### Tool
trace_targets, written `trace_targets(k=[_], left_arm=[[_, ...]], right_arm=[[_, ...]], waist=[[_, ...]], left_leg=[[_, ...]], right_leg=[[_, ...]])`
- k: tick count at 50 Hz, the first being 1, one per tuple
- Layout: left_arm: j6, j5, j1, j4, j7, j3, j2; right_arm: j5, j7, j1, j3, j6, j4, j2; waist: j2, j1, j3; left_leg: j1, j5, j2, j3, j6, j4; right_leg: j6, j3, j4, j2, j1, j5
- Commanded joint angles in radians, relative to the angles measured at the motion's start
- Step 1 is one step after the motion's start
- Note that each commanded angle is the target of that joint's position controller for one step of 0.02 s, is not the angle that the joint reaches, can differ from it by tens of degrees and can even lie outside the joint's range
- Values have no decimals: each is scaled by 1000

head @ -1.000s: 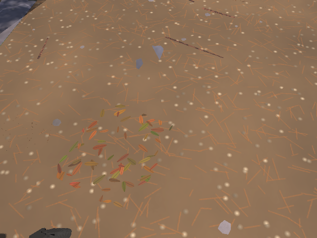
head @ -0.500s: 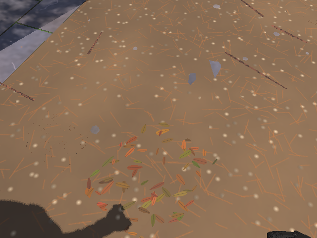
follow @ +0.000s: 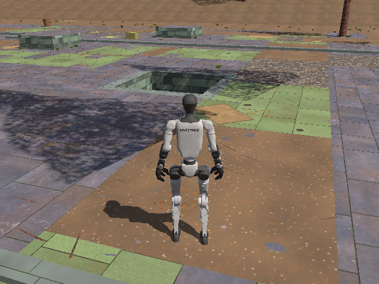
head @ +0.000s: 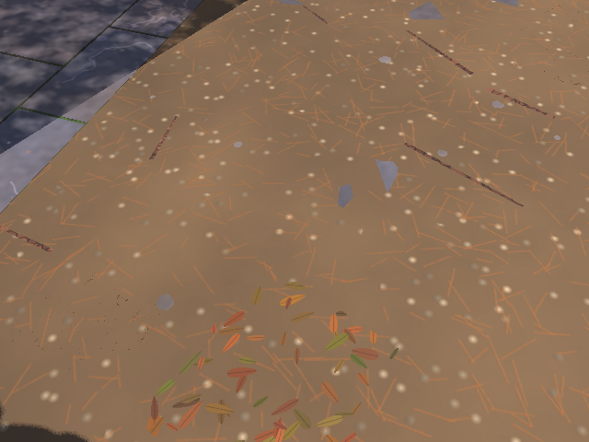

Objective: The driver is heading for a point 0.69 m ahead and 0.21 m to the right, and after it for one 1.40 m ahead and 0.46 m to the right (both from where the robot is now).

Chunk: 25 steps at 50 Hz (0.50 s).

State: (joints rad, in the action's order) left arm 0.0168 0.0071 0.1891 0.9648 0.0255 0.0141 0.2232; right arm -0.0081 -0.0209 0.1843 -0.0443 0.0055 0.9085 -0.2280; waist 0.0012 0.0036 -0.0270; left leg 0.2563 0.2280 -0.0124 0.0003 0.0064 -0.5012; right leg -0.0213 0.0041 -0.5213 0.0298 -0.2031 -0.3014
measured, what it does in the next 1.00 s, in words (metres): walks ahead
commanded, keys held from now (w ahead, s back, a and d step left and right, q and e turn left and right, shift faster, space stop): no key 0.40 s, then w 0.58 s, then w+e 0.02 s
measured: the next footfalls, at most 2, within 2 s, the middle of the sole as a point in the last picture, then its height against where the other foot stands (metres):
left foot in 1.10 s outside the picture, level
right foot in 1.66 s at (400, 383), level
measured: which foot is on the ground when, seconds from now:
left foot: down 0.00-0.76, up 0.78-1.00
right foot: down 0.00-1.00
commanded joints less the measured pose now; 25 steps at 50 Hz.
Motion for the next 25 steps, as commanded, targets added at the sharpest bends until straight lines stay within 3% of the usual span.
trace_targets(k=[1,20,22,24,25], left_arm=[[4,-3,14,-18,4,25,125],[-10,-1,31,75,13,21,108],[-14,-8,62,95,16,22,104],[-12,-15,51,80,22,29,121],[-4,-18,55,72,23,29,119]], right_arm=[[4,-7,-18,-20,-8,-22,-96],[7,-20,-42,-14,7,126,-104],[13,-21,-19,-15,10,149,-101],[20,-22,-16,-22,6,148,-118],[21,-21,-19,-22,-5,144,-117]], waist=[[-2,8,59],[2,1,14],[2,-1,17],[4,-5,-61],[-4,-3,-98]], left_leg=[[-92,-243,41,-43,27,48],[-104,-189,42,-34,22,79],[-89,102,13,-10,32,76],[10,415,16,-28,59,78],[47,472,29,-52,73,85]], right_leg=[[25,30,91,31,-17,232],[17,3,132,6,-9,175],[32,-18,127,-19,-22,-76],[66,3,114,-14,-102,-343],[80,20,110,-5,-134,-393]])
Velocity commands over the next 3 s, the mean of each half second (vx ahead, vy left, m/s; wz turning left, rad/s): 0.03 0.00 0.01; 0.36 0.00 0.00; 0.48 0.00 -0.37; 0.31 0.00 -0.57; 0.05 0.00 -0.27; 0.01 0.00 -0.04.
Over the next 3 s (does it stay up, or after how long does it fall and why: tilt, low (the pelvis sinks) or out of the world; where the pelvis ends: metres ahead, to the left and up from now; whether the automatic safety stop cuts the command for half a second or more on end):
stays up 0.73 -0.18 0.00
